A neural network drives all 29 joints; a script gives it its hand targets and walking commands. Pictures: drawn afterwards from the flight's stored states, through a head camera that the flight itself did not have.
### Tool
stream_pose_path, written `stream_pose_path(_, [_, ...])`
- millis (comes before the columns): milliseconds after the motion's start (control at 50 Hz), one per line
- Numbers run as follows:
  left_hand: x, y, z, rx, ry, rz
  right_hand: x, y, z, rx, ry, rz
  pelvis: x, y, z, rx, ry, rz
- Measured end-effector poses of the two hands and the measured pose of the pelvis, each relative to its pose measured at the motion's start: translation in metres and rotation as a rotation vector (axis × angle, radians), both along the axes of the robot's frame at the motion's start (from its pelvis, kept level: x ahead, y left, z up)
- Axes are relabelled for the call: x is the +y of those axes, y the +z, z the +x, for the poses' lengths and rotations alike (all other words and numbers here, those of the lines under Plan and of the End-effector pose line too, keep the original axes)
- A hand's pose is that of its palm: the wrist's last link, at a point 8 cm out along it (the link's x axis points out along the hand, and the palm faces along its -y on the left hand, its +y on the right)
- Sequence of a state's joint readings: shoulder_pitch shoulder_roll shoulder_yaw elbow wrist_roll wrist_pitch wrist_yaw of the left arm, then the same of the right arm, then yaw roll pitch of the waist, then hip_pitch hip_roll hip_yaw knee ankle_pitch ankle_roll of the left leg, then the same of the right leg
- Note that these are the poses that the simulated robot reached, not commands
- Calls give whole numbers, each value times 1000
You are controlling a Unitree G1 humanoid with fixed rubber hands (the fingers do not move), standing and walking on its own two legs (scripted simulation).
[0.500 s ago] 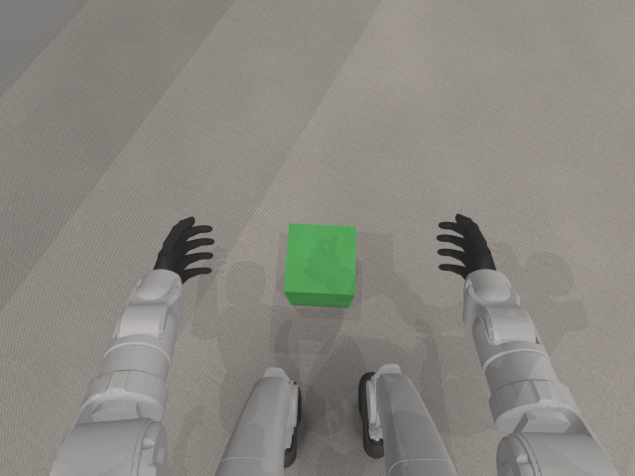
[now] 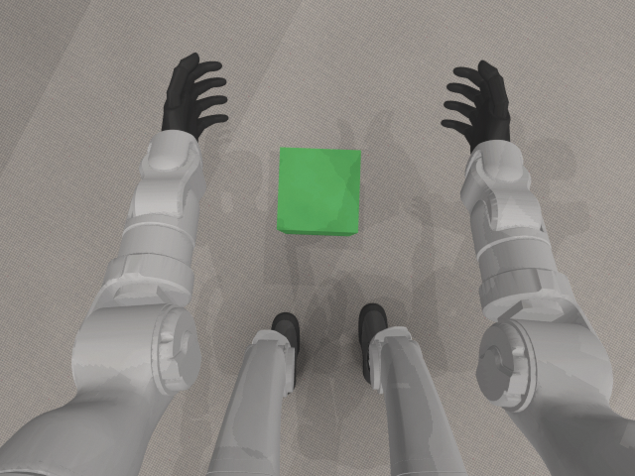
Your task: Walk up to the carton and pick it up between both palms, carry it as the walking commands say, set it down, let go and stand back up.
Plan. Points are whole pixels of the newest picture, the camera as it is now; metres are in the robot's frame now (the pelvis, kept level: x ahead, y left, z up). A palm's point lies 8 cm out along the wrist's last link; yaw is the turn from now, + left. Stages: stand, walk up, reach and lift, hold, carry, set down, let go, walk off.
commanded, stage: reach and lift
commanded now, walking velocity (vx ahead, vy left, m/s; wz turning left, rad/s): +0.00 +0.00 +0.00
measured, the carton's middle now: (318, 197) +0.47 +0.02 -0.56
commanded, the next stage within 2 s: none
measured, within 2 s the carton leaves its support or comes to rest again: neither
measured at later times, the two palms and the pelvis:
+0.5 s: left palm (213, 145) +0.50 +0.17 -0.21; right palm (446, 154) +0.48 -0.16 -0.21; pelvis -0.01 +0.00 -0.08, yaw +0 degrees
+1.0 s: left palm (239, 171) +0.49 +0.16 -0.37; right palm (418, 174) +0.48 -0.16 -0.36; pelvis -0.05 +0.00 -0.22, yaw +0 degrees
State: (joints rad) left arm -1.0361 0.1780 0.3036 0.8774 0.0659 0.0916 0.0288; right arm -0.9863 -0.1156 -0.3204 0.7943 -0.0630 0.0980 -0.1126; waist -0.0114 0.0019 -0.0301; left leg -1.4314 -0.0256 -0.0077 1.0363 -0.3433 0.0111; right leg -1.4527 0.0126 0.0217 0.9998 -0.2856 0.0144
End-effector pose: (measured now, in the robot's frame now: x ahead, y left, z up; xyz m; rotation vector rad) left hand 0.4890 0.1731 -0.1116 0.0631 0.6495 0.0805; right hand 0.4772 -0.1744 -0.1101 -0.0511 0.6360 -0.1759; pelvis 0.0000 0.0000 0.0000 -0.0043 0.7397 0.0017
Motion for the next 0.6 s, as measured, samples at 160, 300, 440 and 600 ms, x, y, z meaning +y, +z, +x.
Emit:
stream_pose_path(160, [-5,-3,20,-31,-7,1,6,-4,16,-30,-9,9,-3,0,6,67,9,-3])
stream_pose_path(300, [-9,-28,12,6,-18,0,10,-25,13,-2,-14,8,-4,-14,3,101,13,-3])
stream_pose_path(440, [-8,-77,9,15,-18,16,14,-77,8,28,-13,-1,-4,-55,-9,126,14,-6])
stream_pose_path(600, [-5,-141,6,11,-3,21,10,-139,3,14,-33,3,-2,-113,-23,139,11,-8])
